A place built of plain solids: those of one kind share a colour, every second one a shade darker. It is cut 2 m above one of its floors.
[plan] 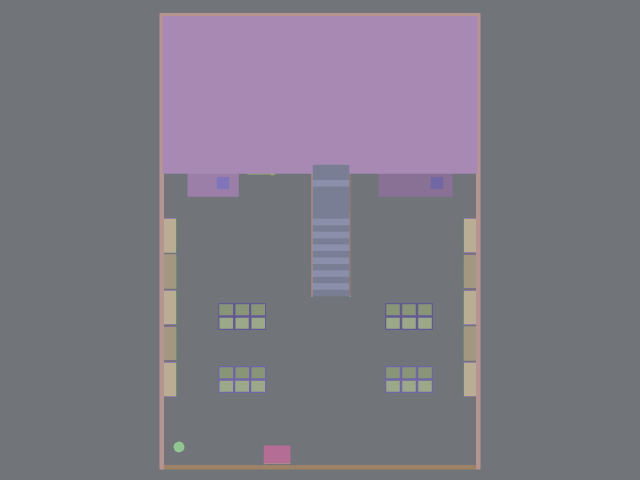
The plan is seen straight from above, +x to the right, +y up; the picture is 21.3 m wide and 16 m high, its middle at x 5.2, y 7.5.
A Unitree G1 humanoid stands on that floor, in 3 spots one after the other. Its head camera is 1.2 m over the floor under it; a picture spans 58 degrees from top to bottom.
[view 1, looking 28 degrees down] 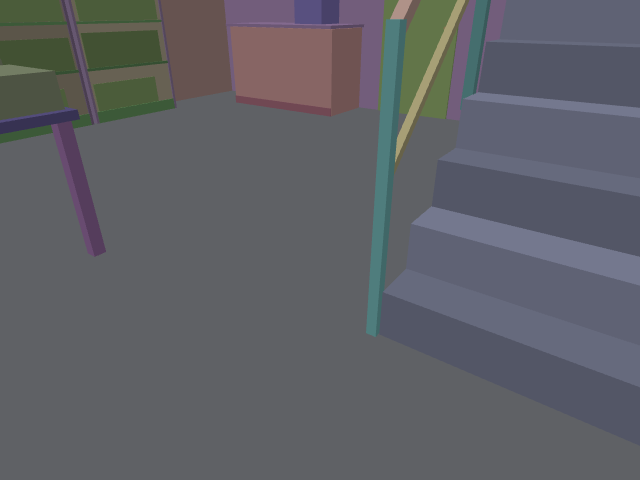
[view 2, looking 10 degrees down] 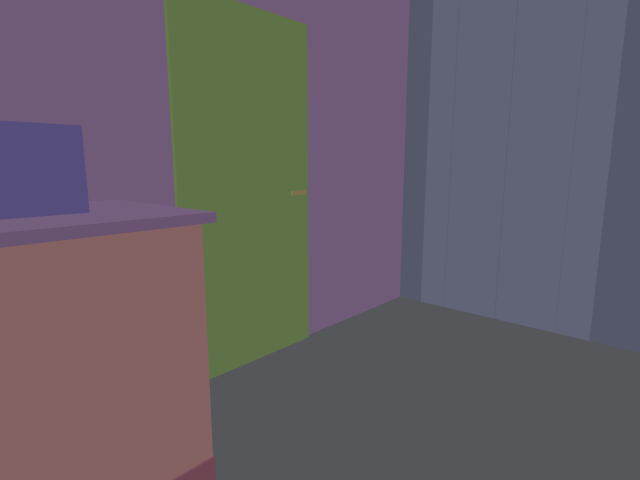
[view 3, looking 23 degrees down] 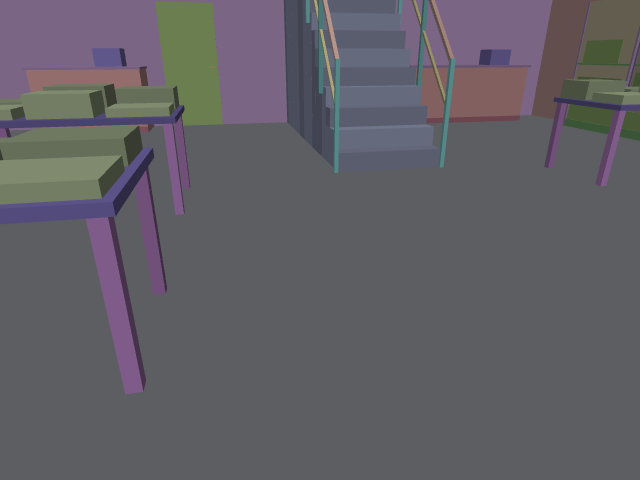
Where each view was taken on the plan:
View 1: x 5.57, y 4.33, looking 125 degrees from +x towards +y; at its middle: ground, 2.56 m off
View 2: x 1.64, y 7.70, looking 42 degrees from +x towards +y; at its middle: upper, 3.05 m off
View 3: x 3.77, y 1.00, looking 78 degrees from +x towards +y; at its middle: ground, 3.07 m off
